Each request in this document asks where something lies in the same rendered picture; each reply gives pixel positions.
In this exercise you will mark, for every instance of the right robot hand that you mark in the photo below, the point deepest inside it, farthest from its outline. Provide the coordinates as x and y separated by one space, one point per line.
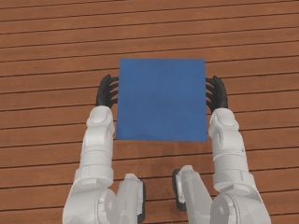
218 97

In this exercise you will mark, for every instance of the left robot shin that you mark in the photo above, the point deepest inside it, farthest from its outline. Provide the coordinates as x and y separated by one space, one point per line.
139 207

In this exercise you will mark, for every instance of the robot left forearm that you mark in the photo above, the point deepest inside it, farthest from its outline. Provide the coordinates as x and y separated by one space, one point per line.
95 167

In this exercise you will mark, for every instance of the left robot upper arm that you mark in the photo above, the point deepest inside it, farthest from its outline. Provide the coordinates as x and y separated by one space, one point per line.
94 206

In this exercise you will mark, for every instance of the left robot hand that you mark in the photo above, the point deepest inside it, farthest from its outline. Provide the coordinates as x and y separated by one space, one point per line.
104 94

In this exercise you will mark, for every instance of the right robot foot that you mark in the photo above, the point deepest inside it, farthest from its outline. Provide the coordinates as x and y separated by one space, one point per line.
180 206

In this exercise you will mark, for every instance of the robot right forearm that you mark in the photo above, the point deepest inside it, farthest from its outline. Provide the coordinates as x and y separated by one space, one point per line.
229 156

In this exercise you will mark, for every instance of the carton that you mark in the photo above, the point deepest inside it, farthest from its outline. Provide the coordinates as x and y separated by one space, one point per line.
162 100

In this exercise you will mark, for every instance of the right robot upper arm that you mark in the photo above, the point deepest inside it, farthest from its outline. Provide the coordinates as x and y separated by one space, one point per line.
228 208

